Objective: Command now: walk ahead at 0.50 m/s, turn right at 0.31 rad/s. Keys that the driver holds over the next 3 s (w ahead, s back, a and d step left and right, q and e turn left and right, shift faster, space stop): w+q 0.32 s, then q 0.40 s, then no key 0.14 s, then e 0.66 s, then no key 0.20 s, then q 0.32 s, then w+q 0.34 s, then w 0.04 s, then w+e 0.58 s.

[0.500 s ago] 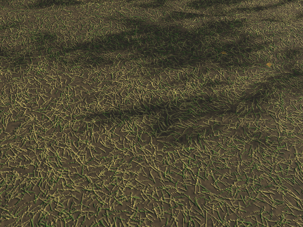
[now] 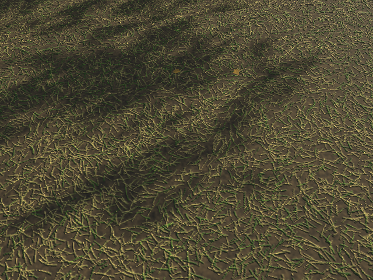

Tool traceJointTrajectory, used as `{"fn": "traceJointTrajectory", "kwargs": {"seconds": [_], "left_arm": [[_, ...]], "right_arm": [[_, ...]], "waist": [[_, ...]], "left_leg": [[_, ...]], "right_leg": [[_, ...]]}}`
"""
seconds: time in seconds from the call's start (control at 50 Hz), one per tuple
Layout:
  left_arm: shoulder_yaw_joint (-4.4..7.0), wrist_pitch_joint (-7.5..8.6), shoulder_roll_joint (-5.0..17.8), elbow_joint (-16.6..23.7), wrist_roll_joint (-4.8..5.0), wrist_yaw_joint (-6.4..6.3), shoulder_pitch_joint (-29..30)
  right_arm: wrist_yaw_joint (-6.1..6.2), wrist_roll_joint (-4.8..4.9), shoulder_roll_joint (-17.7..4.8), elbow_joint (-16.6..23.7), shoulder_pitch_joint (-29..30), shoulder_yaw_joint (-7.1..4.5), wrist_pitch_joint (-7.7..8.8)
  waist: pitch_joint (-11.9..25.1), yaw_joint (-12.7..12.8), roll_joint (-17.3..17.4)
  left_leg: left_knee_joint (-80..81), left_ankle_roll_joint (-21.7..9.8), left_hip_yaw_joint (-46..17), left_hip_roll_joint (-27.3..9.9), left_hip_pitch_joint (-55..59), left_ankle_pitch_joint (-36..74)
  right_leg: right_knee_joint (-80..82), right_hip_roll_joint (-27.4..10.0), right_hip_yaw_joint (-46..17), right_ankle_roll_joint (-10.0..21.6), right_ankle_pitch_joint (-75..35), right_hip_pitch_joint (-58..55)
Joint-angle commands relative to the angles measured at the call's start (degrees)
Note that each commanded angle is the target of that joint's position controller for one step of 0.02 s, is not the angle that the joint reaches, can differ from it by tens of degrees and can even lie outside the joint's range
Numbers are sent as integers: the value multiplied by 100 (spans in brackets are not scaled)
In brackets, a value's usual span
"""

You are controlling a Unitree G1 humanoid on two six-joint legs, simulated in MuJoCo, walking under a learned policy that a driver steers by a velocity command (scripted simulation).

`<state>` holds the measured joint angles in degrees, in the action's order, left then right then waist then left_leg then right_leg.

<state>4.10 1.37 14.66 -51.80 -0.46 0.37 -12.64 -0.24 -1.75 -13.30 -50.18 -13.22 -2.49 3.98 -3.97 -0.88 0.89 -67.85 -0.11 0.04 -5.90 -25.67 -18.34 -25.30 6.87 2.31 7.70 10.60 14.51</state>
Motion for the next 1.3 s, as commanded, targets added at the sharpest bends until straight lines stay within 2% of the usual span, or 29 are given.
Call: {"fn": "traceJointTrajectory", "kwargs": {"seconds": [0.02, 0.16, 0.24, 0.3, 0.34, 0.36, 0.38, 0.4, 0.42, 0.44, 0.46, 0.48, 0.5, 0.52, 0.54, 0.6, 0.72, 0.78, 0.86, 0.96, 0.98, 1.0, 1.02, 1.04, 1.06, 1.12, 1.18, 1.24, 1.3], "left_arm": [[75, 240, 535, 137, 57, -21, -302], [-2, 350, 569, -132, -30, -20, -1009], [-72, 394, 515, -251, -93, -105, -1143], [-123, 402, 493, -367, -104, -195, -1207], [-124, 401, 620, -393, -121, -262, -1071], [-105, 380, 708, -391, -129, -308, -1015], [-78, 339, 800, -365, -139, -331, -929], [-65, 320, 883, -287, -57, -327, -745], [-119, 375, 716, -22, 19, -295, -692], [-168, 388, 319, 174, 187, -223, -1296], [-133, 344, 633, 139, -54, -213, -988], [-145, 351, 573, 289, -27, -189, -604], [-137, 335, 560, 313, -58, -182, -495], [-124, 231, 571, 382, -136, -172, -391], [-141, 86, 493, 390, -182, -160, -525], [-168, -115, 353, 491, -161, -171, -618], [-96, -276, 563, 869, -130, -210, 190], [-95, -305, 574, 929, -96, -227, 361], [-125, -286, 564, 969, -44, -247, 458], [-243, -264, 364, 728, 46, -255, 97], [-261, -248, 316, 635, 44, -260, -84], [-255, -197, 425, 607, 4, -275, -123], [-183, -133, 888, 667, -86, -306, -68], [-145, -136, 1210, 768, -26, -244, 276], [-176, -134, 980, 712, 5, -166, 134], [-102, -148, 1086, 633, -30, -120, -114], [51, -230, 1213, 561, 32, -174, -265], [117, -306, 1107, 607, 10, -158, -169], [198, -360, 1150, 619, -24, -121, -183]], "right_arm": [[-61, -88, -408, 61, -713, -104, -183], [-142, 66, -456, 373, 542, -117, -238], [-181, 71, -381, 536, 1023, -62, -197], [-207, 37, -323, 683, 1267, -14, -163], [-172, 22, -361, 629, 930, -32, -149], [-139, -7, -424, 495, 468, -60, -126], [-103, -25, -547, 251, -323, -118, -74], [-75, -105, -685, 33, -1114, -189, 6], [-17, -148, -1229, -10, -1621, -340, 18], [-26, -7, -1680, 130, -1286, -443, -44], [-59, 272, -1532, 190, -1028, -466, -101], [-31, 259, -1226, 294, -587, -380, -143], [-13, 225, -861, 318, -319, -280, -196], [17, 244, -711, 332, -229, -229, -216], [30, 220, -690, 325, -188, -205, -228], [4, 142, -1042, 353, -276, -293, -183], [85, 157, -1149, 500, -525, -353, -374], [126, 114, -1088, 541, -621, -340, -429], [149, 37, -1023, 536, -697, -300, -450], [182, -11, -698, 459, -358, -51, -432], [207, 38, -746, 429, -266, -26, -442], [231, 61, -788, 408, -319, -15, -430], [237, 52, -743, 467, -538, -3, -404], [250, 118, -712, 399, -821, -17, -444], [304, 73, -825, 304, -636, -21, -510], [268, 143, -933, 459, 60, -100, -569], [231, 125, -794, 526, 143, -91, -608], [252, 140, -702, 612, 285, -58, -598], [255, 173, -699, 721, 370, -29, -576]], "waist": [[413, -178, -177], [-4, 277, -405], [-218, 404, -360], [-293, 413, -346], [-93, 188, -472], [155, 4, -568], [535, -289, -596], [907, -698, -524], [1528, -824, 227], [2368, -211, 1410], [2316, -284, 41], [1464, -193, -7], [787, 7, -363], [508, 110, -356], [463, 235, -218], [737, 321, -20], [830, 6, 326], [757, -102, 400], [680, -178, 469], [713, -31, 453], [628, 119, 394], [553, 131, 224], [625, -98, -462], [575, -369, -990], [657, -128, -1050], [454, 133, -1182], [548, 112, -781], [648, 136, -825], [780, 214, -951]], "left_leg": [[378, 102, 35, -139, -447, 364], [1673, -47, 41, -82, -1444, 1615], [2512, -211, 70, 260, -1497, 1897], [3129, -412, 405, 431, -1260, 1684], [3349, -623, 720, 765, -618, 1209], [3378, -718, 848, 990, -194, 974], [3594, -829, 815, 1152, 501, 997], [4214, -1007, 550, 1050, 1576, 1752], [4001, -1474, -895, -221, 2971, 3689], [4029, -2733, -3561, -1820, 4559, 6686], [4155, -2635, -2936, -1518, 4065, 6404], [4421, -2421, -2362, -1296, 3220, 5751], [4739, -2098, -1954, -965, 2367, 5235], [4913, -1890, -1668, -679, 1852, 4991], [5013, -1761, -1435, -482, 1441, 4912], [4944, -1636, -1196, -210, 1206, 5391], [4918, -1127, -1728, -46, 1654, 3762], [4934, -1104, -1968, -143, 1997, 3269], [4776, -1212, -2102, -267, 2174, 3630], [4561, -1088, -1771, -261, 1819, 4005], [4448, -941, -1695, -189, 1653, 3672], [4394, -692, -1686, -90, 1382, 2951], [3950, -459, -1376, 272, 1163, 1908], [3882, -285, -790, 917, 993, 126], [3758, -232, -521, 910, 1281, -357], [2850, -100, -311, 1112, 675, -911], [1715, 144, -346, 1034, 130, -1129], [1835, 274, -280, 966, 15, -989], [2356, 242, -263, 973, 265, -856]], "right_leg": [[1379, -1479, -1305, 723, -2221, -596], [1781, -1489, -676, 165, -2305, -1362], [1883, -1674, -269, 74, -2624, -1825], [1683, -1818, 25, 11, -3497, -2221], [928, -1838, 275, -116, -5518, -2365], [215, -1831, 343, -185, -6506, -2422], [-825, -1798, 365, -246, -6704, -2311], [-2166, -1644, 497, -336, -5756, -1707], [-4244, -1079, 731, -500, -2524, -364], [-6228, 91, 103, -752, 2368, 1682], [-6237, -450, -659, -679, 1730, 1846], [-5943, -658, -614, -701, 1390, 2016], [-5433, -841, -542, -728, 1243, 1946], [-5018, -949, -547, -792, 1192, 1808], [-4709, -971, -501, -864, 1137, 1501], [-4163, -875, -372, -1037, 881, 1322], [-3386, -964, -499, -1202, 379, 1980], [-3032, -986, -575, -1182, 408, 2154], [-2501, -890, -564, -1034, 745, 1827], [-757, -722, -341, -765, 870, 114], [113, -679, -322, -699, 316, -392], [822, -862, -672, -626, -515, -889], [845, -1664, -1647, -435, -1710, -1182], [545, -2343, -2268, 209, -3398, -978], [533, -2506, -2528, 577, -3564, -663], [626, -2074, -2585, 497, -2839, -781], [605, -1861, -2490, 571, -2768, -966], [583, -1591, -2428, 492, -2338, -957], [598, -1528, -2674, 454, -1908, -837]]}}
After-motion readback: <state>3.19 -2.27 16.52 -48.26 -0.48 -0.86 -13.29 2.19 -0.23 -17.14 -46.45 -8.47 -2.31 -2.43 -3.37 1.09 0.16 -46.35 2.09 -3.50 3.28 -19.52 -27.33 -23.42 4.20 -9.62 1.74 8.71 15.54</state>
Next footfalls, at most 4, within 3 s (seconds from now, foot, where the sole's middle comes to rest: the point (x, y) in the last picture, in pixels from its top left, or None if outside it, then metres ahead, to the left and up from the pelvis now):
0.40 left None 0.38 0.12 -0.77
1.02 right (212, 278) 0.47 -0.05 -0.77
1.42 left None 0.38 0.15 -0.77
1.82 right None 0.36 -0.07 -0.77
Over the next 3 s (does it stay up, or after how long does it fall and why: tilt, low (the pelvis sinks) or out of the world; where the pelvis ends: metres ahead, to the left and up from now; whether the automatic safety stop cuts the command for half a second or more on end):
stays up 0.69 0.19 0.01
